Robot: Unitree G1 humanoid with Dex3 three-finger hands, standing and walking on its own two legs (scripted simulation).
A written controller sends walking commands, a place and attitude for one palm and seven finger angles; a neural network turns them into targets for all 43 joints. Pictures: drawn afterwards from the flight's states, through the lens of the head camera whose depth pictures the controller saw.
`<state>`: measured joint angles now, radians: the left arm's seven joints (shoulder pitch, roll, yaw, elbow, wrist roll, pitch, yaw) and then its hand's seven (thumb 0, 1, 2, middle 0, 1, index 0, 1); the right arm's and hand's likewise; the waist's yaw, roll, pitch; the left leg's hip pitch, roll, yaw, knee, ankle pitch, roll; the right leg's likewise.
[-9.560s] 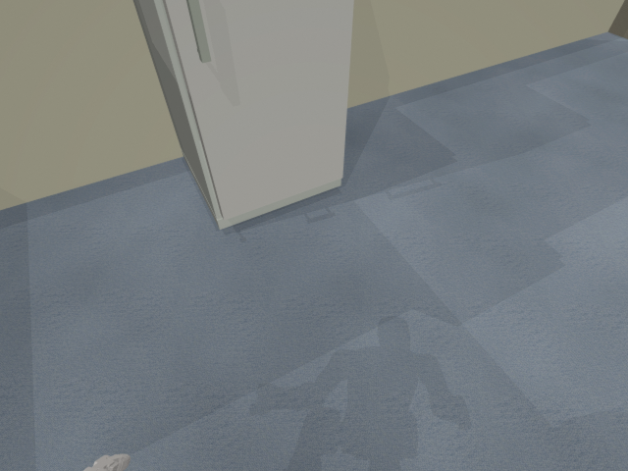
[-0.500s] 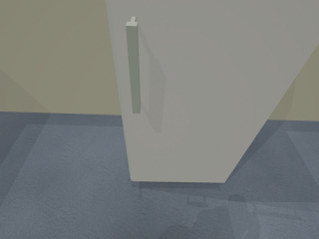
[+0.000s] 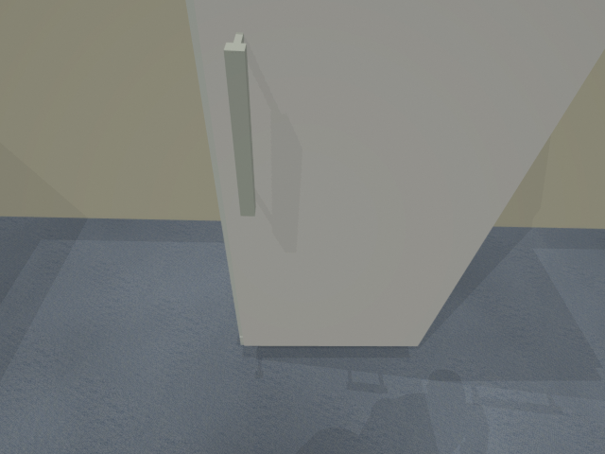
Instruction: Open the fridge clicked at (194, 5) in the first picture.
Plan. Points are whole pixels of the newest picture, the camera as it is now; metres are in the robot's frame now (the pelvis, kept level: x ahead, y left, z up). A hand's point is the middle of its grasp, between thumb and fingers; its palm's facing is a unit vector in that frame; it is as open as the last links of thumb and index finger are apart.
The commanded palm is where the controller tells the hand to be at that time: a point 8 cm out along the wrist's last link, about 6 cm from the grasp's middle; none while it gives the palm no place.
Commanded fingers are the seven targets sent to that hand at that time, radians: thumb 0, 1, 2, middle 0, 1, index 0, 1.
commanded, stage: look again from close up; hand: left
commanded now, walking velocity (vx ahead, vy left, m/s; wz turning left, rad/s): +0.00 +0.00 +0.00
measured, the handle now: (244, 135) +0.54 +0.14 +0.15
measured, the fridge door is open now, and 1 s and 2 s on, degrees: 0 0 0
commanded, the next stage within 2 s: none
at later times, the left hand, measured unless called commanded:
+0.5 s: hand out of the picture +0.00 +0.18 -0.18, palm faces +0.00 -0.98 -0.20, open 7.4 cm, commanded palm none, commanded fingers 0.00 0.90 0.90 -0.20 -0.30 -0.20 -0.30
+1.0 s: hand out of the picture +0.02 +0.17 -0.17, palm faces +0.00 -0.98 -0.21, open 7.4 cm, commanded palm none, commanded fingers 0.00 0.90 0.90 -0.20 -0.30 -0.20 -0.30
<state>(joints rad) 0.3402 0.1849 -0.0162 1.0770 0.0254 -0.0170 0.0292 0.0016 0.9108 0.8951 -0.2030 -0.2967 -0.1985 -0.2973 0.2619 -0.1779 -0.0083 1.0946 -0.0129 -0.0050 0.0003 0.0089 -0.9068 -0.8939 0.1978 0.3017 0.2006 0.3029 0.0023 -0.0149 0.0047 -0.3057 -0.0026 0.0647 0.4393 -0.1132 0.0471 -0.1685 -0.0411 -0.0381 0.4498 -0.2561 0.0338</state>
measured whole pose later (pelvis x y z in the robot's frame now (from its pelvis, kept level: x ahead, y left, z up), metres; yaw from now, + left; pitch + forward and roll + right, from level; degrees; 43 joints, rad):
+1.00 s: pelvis +0.02 -0.01 +0.00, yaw +0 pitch -2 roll +0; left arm 0.30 0.20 -0.01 1.09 0.02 -0.02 0.03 0.00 0.91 0.90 -0.20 -0.30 -0.20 -0.30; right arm 0.23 -0.19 0.00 1.12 -0.01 -0.01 -0.01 0.01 -0.91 -0.89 0.20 0.30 0.20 0.30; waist 0.01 -0.01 0.03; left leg -0.25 0.00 0.06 0.41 -0.13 0.03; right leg -0.11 -0.03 -0.04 0.41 -0.27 0.02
